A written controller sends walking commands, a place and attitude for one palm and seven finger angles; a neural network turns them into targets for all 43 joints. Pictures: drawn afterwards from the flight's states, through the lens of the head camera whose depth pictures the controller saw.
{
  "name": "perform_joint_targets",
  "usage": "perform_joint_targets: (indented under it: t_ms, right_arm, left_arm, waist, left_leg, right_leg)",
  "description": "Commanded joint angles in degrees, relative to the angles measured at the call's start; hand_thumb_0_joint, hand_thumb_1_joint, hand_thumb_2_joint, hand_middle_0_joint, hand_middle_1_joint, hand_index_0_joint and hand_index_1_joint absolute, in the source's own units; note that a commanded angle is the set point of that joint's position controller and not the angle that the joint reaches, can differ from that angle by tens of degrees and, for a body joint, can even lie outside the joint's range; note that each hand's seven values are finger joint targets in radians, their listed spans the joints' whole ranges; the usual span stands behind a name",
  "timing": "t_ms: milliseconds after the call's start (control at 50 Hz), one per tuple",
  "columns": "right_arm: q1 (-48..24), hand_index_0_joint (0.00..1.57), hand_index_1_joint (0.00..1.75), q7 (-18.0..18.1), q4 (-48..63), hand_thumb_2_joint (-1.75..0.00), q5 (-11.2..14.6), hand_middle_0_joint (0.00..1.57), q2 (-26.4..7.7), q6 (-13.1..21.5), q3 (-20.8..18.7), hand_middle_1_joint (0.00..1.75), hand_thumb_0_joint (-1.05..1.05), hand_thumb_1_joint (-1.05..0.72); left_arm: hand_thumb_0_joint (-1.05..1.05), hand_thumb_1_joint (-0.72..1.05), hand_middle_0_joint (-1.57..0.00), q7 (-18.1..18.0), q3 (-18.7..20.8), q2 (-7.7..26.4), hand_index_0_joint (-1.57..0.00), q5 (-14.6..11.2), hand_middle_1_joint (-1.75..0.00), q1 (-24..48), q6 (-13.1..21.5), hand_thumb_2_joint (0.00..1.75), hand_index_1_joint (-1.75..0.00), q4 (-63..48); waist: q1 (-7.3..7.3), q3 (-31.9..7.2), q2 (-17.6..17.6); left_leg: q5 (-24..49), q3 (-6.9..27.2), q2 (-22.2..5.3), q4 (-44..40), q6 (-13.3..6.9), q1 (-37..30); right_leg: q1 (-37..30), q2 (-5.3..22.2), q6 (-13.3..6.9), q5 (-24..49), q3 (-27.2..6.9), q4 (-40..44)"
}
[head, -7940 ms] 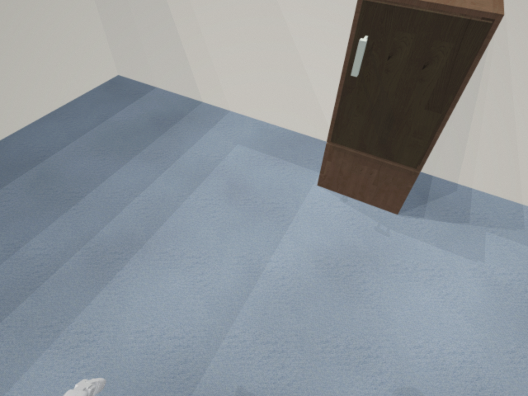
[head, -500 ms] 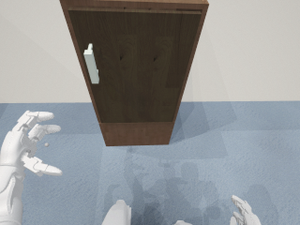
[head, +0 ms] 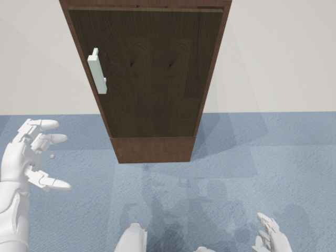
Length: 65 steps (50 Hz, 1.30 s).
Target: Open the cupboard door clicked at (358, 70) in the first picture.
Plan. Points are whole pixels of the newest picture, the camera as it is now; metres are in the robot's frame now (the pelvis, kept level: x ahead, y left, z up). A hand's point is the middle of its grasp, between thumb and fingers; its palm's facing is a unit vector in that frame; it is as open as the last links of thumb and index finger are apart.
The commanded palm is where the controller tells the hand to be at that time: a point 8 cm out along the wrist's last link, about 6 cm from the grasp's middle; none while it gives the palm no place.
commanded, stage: move the hooked fingers beside the handle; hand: left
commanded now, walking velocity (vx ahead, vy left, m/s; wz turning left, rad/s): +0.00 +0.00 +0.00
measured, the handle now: (99, 71) +0.60 +0.26 +0.05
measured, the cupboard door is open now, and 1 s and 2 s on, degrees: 0 0 0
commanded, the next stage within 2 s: none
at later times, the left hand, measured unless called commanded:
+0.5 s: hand (58, 127) +0.37 +0.30 +0.06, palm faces +0.14 -0.99 -0.01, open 13.9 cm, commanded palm +0.35 +0.34 +0.06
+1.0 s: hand (68, 102) +0.46 +0.30 +0.06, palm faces +0.13 -0.99 +0.00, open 14.0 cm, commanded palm +0.44 +0.34 +0.06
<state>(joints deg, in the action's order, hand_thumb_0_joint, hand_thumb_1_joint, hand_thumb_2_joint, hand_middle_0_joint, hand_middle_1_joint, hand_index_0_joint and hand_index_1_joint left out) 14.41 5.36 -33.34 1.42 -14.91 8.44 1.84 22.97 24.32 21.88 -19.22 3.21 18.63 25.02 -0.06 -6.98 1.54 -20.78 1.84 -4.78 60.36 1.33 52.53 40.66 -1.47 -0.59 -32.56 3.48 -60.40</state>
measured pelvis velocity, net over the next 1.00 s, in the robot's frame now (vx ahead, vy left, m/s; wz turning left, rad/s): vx -0.01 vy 0.02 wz -0.05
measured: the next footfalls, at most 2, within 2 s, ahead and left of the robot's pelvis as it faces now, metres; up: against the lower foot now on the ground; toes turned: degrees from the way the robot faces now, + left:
none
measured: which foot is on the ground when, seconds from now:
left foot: down 0.00-1.00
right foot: down 0.00-1.00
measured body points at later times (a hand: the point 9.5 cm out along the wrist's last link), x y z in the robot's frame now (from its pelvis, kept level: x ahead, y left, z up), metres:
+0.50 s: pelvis +0.00 +0.01 -0.01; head +0.07 +0.03 +0.44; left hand +0.36 +0.35 +0.06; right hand +0.10 -0.26 -0.10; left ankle +0.08 +0.13 -0.66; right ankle -0.03 -0.12 -0.66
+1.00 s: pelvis -0.01 +0.02 -0.02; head +0.10 +0.05 +0.41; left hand +0.44 +0.36 +0.06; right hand +0.03 -0.26 -0.12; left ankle +0.08 +0.13 -0.66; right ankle -0.03 -0.12 -0.66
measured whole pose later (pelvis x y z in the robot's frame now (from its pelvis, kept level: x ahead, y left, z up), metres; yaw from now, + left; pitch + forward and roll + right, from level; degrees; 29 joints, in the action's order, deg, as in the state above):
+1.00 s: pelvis -0.01 +0.02 -0.02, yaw -3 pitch +20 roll -5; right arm 19.5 4.0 -36.8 0.3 -15.3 -0.2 2.1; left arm 21.9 31.1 37.0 -8.4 42.6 21.9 64.2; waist 6.8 -6.9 0.6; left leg -21.4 1.3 -5.8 65.7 -0.1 64.7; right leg 52.8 -2.3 0.8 -32.2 2.3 -64.7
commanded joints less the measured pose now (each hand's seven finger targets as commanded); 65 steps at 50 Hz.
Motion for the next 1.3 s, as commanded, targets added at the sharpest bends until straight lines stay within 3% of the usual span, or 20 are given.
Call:
perform_joint_targets:
  t_ms: [0,60,140,200,280,300,420,460,580,640,700,820,840,900,960,1080,1120,1180,1220,1280]
  right_arm:
    - [0.57,0.2,0.3,1.05,6.2,-0.9,0.28,0.2,-8.46,2.39,-3.64,0.3,0.0,-0.9]
    - [1.19,0.2,0.3,1.2,5.77,-0.9,0.32,0.2,-8.64,2.26,-3.69,0.3,0.0,-0.9]
    - [2.41,0.2,0.3,1.2,5.11,-0.9,0.21,0.2,-8.97,1.89,-3.85,0.3,0.0,-0.9]
    - [2.59,0.2,0.3,0.7,5.33,-0.9,0.23,0.2,-8.95,1.37,-4.12,0.3,0.0,-0.9]
    - [3.39,0.2,0.3,0.03,5.6,-0.9,0.19,0.2,-9.03,0.09,-4.19,0.3,0.0,-0.9]
    - [3.61,0.2,0.3,0.03,5.33,-0.9,0.26,0.2,-9.16,-0.29,-4.3,0.3,0.0,-0.9]
    - [5.24,0.2,0.3,0.05,4.13,-0.9,0.03,0.2,-9.65,-1.91,-4.37,0.3,0.0,-0.9]
    - [5.66,0.2,0.3,0.2,3.62,-0.9,0.04,0.2,-9.74,-2.07,-4.48,0.3,0.0,-0.9]
    - [7.24,0.2,0.3,0.3,2.12,-0.9,-0.13,0.2,-10.41,-3.27,-4.61,0.3,0.0,-0.9]
    - [8.02,0.2,0.3,0.27,1.8,-0.9,-0.18,0.2,-10.41,-3.81,-4.54,0.3,0.0,-0.9]
    - [8.62,0.2,0.3,0.18,1.63,-0.9,-0.34,0.2,-10.94,-4.67,-4.53,0.3,0.0,-0.9]
    - [9.93,0.2,0.3,-0.45,1.22,-0.9,-0.88,0.2,-11.14,-5.87,-4.6,0.3,0.0,-0.9]
    - [10.5,0.2,0.3,-0.5,1.07,-0.9,-1.02,0.2,-11.27,-6.15,-4.4,0.3,0.0,-0.9]
    - [11.07,0.2,0.3,-0.42,0.74,-0.9,-0.88,0.2,-11.77,-7.02,-4.31,0.3,0.0,-0.9]
    - [11.73,0.2,0.3,-0.46,0.57,-0.9,-0.94,0.2,-11.94,-7.43,-4.16,0.3,0.0,-0.9]
    - [13.24,0.2,0.3,-0.49,-0.3,-0.9,-1.2,0.2,-12.41,-8.51,-4.01,0.3,0.0,-0.9]
    - [13.57,0.2,0.3,-0.65,-0.31,-0.9,-1.13,0.2,-12.36,-8.86,-3.99,0.3,0.0,-0.9]
    - [14.1,0.2,0.3,-0.61,-0.43,-0.9,-1.11,0.2,-12.63,-9.5,-3.62,0.3,0.0,-0.9]
    - [14.36,0.2,0.3,-0.85,-0.25,-0.9,-1.09,0.2,-12.49,-9.82,-3.49,0.3,0.0,-0.9]
    - [14.82,0.2,0.3,-0.67,-0.51,-0.9,-1.13,0.2,-12.72,-10.19,-3.25,0.3,0.0,-0.9]
  left_arm:
    - [0.0,-0.5,-0.3,0.68,5.15,16.1,-0.3,-0.8,-1.2,18.36,3.42,0.3,-1.2,-7.52]
    - [0.0,-0.5,-0.3,1.75,4.65,17.26,-0.3,-0.07,-1.2,22.29,3.09,0.3,-1.2,-5.94]
    - [0.0,-0.5,-0.3,1.99,4.63,17.83,-0.3,0.26,-1.2,25.8,2.95,0.3,-1.2,-3.12]
    - [0.0,-0.5,-0.3,1.35,4.87,17.92,-0.3,0.86,-1.2,25.36,2.73,0.3,-1.2,-2.21]
    - [0.0,-0.5,-0.3,0.06,6.87,19.43,-0.3,1.31,-1.2,24.26,2.22,0.3,-1.2,0.72]
    - [0.0,-0.5,-0.3,-0.22,6.77,19.65,-0.3,1.56,-1.2,26.56,2.31,0.3,-1.2,1.32]
    - [0.0,-0.5,-0.3,-0.62,7.66,22.44,-0.3,3.29,-1.2,35.7,4.38,0.3,-1.2,7.0]
    - [0.0,-0.5,-0.3,-0.06,6.7,22.4,-0.3,3.79,-1.2,39.3,5.68,0.3,-1.2,7.55]
    - [0.0,-0.5,-0.3,1.68,6.81,24.66,-0.3,4.7,-1.2,44.61,6.39,0.3,-1.2,13.99]
    - [0.0,-0.5,-0.3,1.71,5.02,23.75,-0.3,5.51,-1.2,49.22,5.63,0.3,-1.2,17.13]
    - [0.0,-0.5,-0.3,0.79,7.25,27.38,-0.3,6.58,-1.2,51.34,5.59,0.3,-1.2,20.29]
    - [0.0,-0.5,-0.3,-1.13,7.92,29.59,-0.3,8.72,-1.2,56.68,7.68,0.3,-1.2,22.11]
    - [0.0,-0.5,-0.3,-1.3,8.4,30.29,-0.3,8.79,-1.2,57.75,7.74,0.3,-1.2,23.65]
    - [0.0,-0.5,-0.3,-1.11,9.17,32.88,-0.3,9.81,-1.2,59.37,6.87,0.3,-1.2,27.82]
    - [0.0,-0.5,-0.3,-0.43,8.58,33.63,-0.3,10.27,-1.2,62.36,6.81,0.3,-1.2,28.33]
    - [0.0,-0.5,-0.3,-0.11,10.54,37.72,-0.3,10.98,-1.2,66.01,6.9,0.3,-1.2,30.65]
    - [0.0,-0.5,-0.3,0.04,9.85,37.34,-0.3,11.29,-1.2,66.17,6.51,0.3,-1.2,30.98]
    - [0.0,-0.5,-0.3,0.1,11.63,41.23,-0.3,11.88,-1.2,67.86,5.68,0.3,-1.2,32.39]
    - [0.0,-0.5,-0.3,0.21,10.09,39.81,-0.3,12.33,-1.2,68.65,4.88,0.3,-1.2,33.14]
    - [0.0,-0.5,-0.3,-0.32,10.4,41.52,-0.3,13.11,-1.2,71.51,4.64,0.3,-1.2,34.12]
  waist:
    - [1.26,-14.01,3.49]
    - [1.31,-16.54,5.54]
    - [1.57,-17.85,4.17]
    - [0.92,-18.95,6.15]
    - [0.35,-18.74,4.33]
    - [1.23,-17.82,2.97]
    - [2.64,-16.63,4.43]
    - [3.18,-18.84,6.19]
    - [3.52,-20.46,7.0]
    - [4.51,-19.31,8.01]
    - [4.55,-19.59,6.5]
    - [4.82,-22.78,10.15]
    - [5.36,-22.18,8.48]
    - [6.02,-21.24,7.07]
    - [6.47,-23.63,9.37]
    - [7.1,-25.67,10.45]
    - [7.48,-26.27,10.74]
    - [7.57,-26.57,10.79]
    - [8.22,-25.87,11.97]
    - [9.12,-25.81,11.54]
  left_leg:
    - [6.37,-0.93,3.12,-5.47,-3.09,-18.41]
    - [7.42,-0.97,3.05,-4.89,-3.13,-19.4]
    - [8.32,-0.45,2.95,-4.72,-3.25,-20.2]
    - [9.57,-0.3,2.84,-5.54,-2.97,-22.37]
    - [9.8,-0.59,2.95,-6.0,-2.94,-20.55]
    - [9.46,-0.53,2.79,-5.89,-3.09,-20.18]
    - [6.34,-0.28,2.51,-5.41,-2.96,-18.58]
    - [6.3,-0.23,2.37,-4.8,-2.95,-20.09]
    - [5.74,0.96,1.88,-4.64,-2.81,-21.37]
    - [4.8,1.46,1.88,-4.5,-2.93,-21.4]
    - [3.44,1.77,1.55,-4.54,-2.87,-20.1]
    - [4.47,2.38,1.15,-3.7,-2.49,-22.47]
    - [4.48,2.61,1.16,-3.43,-2.73,-21.46]
    - [3.92,2.14,1.03,-2.6,-2.92,-18.52]
    - [5.59,2.23,0.87,-1.79,-2.9,-20.0]
    - [8.93,2.56,0.41,0.02,-2.9,-20.28]
    - [9.91,2.35,0.43,0.56,-3.08,-20.38]
    - [11.59,2.0,0.25,1.69,-3.25,-18.47]
    - [11.48,2.17,0.21,1.69,-3.18,-19.13]
    - [11.68,2.62,-0.03,2.45,-3.23,-18.71]
  right_leg:
    - [3.83,-1.31,0.04,14.48,-3.24,11.07]
    - [4.17,-1.36,-0.18,15.52,-3.33,10.42]
    - [4.63,-1.74,-0.41,16.03,-2.59,9.91]
    - [5.38,-1.72,-0.5,16.95,-1.83,9.67]
    - [4.27,-1.85,-0.34,17.55,-1.5,9.49]
    - [5.05,-1.95,-0.2,17.37,-1.57,9.63]
    - [7.87,-2.09,-0.31,13.52,-1.8,9.33]
    - [9.04,-2.11,-0.46,12.83,-2.03,8.94]
    - [11.76,-2.19,-0.76,11.11,-1.41,8.44]
    - [13.98,-2.23,-0.94,10.31,-1.12,8.11]
    - [14.71,-2.13,-0.74,9.08,-0.98,7.81]
    - [17.31,-2.24,-0.88,9.16,-0.78,6.42]
    - [17.21,-2.41,-0.95,9.29,-0.71,6.34]
    - [17.16,-2.36,-0.58,9.29,-1.02,6.37]
    - [18.51,-2.41,-0.59,10.13,-1.12,5.78]
    - [19.54,-2.71,-0.59,12.0,-1.03,4.73]
    - [19.8,-2.75,-0.5,12.66,-1.14,4.79]
    - [18.81,-2.9,-0.36,14.34,-1.39,4.23]
    - [20.52,-2.97,-0.33,13.88,-1.1,4.35]
    - [21.89,-3.07,-0.3,13.68,-1.0,3.93]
